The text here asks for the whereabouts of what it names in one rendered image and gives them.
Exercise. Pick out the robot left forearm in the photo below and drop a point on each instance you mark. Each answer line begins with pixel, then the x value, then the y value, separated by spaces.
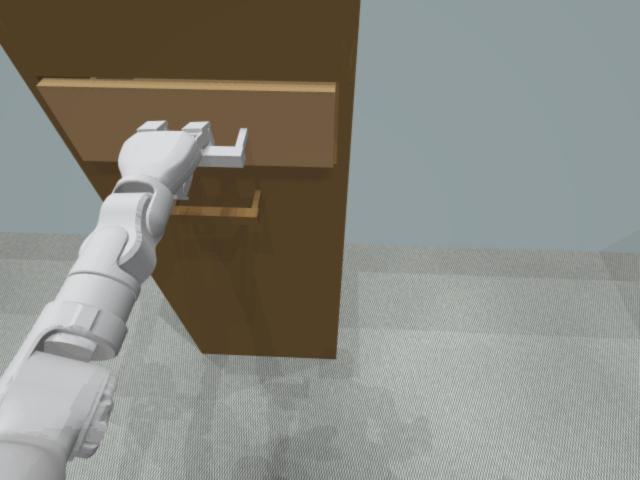
pixel 86 321

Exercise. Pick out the drawer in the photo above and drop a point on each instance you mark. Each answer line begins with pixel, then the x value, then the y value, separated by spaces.
pixel 290 123

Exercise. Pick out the robot left hand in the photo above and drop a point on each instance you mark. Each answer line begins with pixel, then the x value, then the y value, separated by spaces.
pixel 170 157

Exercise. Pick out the cabinet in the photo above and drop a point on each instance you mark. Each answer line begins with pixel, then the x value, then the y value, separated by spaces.
pixel 271 289

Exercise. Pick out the handle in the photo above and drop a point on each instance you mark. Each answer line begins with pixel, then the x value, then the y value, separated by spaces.
pixel 215 215
pixel 226 156

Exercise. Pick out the left robot upper arm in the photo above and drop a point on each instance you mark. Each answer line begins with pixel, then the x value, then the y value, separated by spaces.
pixel 57 409

